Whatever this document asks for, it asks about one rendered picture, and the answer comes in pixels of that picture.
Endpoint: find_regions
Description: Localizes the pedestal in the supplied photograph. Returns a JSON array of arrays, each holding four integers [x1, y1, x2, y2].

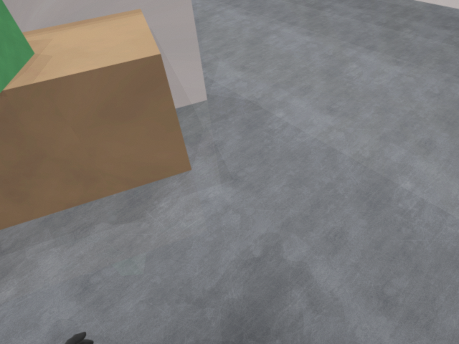
[[0, 9, 191, 230]]

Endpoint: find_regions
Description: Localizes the carton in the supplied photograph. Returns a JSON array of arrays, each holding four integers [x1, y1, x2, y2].
[[0, 0, 34, 92]]

